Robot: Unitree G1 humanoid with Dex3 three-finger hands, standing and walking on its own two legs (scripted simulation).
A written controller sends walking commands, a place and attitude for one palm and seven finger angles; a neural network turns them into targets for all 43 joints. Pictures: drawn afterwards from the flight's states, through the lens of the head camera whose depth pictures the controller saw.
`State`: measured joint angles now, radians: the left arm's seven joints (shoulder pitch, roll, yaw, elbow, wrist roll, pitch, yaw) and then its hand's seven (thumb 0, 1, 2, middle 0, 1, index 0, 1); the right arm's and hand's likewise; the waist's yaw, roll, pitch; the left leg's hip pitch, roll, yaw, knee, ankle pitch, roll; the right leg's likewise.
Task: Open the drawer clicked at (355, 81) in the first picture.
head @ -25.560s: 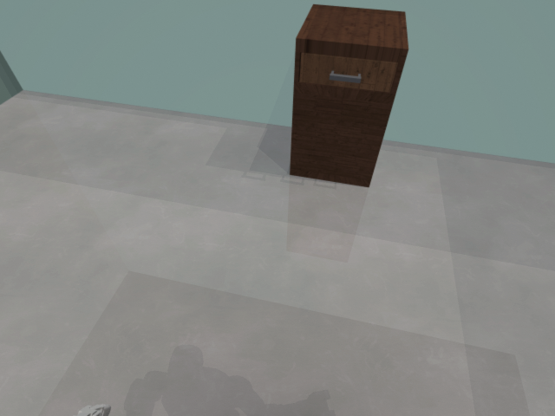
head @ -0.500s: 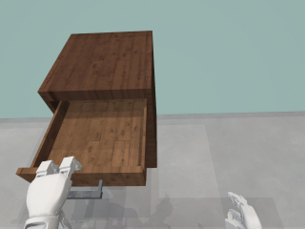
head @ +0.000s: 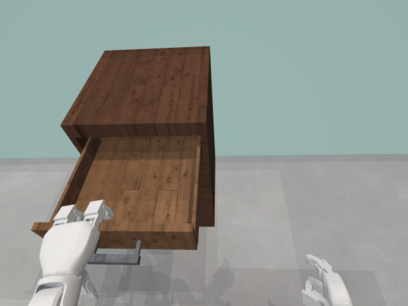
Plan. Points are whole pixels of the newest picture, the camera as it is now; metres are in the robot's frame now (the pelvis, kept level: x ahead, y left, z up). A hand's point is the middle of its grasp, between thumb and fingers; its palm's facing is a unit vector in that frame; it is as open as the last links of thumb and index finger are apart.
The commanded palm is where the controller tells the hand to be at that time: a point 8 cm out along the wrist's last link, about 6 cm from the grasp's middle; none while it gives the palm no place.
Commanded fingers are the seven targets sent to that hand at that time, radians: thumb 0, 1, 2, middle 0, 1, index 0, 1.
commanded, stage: draw the hand back to the body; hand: left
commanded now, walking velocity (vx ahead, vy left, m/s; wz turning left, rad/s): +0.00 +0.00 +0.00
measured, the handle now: (115, 251) +0.25 +0.26 -0.13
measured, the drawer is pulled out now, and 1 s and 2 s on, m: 0.30 0.30 0.30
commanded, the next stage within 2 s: step back with the hand held close in 1.62 s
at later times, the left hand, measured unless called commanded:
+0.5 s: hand (64, 250) +0.19 +0.26 +0.07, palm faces +0.03 -0.09 -1.00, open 13.9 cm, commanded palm +0.17 +0.26 +0.12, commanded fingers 0.00 -0.50 0.30 -0.30 -1.20 -0.30 -1.20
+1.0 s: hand (49, 220) +0.20 +0.24 +0.16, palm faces +0.37 -0.85 -0.38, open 12.3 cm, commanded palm +0.15 +0.28 +0.18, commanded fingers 0.00 0.20 0.60 -0.25 -0.75 -0.25 -0.75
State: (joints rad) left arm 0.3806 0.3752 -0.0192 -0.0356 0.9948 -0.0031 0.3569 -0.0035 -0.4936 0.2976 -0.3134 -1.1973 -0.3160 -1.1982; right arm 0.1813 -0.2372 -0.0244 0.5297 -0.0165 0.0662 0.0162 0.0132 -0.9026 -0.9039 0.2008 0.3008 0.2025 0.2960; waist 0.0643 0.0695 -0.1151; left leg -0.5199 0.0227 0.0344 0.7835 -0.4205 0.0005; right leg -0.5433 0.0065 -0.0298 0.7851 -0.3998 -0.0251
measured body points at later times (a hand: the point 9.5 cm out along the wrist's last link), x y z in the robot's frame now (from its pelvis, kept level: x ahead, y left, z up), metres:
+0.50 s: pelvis +0.01 +0.00 +0.01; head +0.03 -0.03 +0.46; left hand +0.18 +0.26 +0.12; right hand +0.21 -0.22 -0.09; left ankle -0.02 +0.12 -0.71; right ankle -0.01 -0.10 -0.71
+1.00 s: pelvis +0.02 +0.01 +0.03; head +0.01 -0.01 +0.48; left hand +0.18 +0.29 +0.18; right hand +0.21 -0.19 -0.05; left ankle -0.02 +0.12 -0.71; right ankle -0.01 -0.10 -0.71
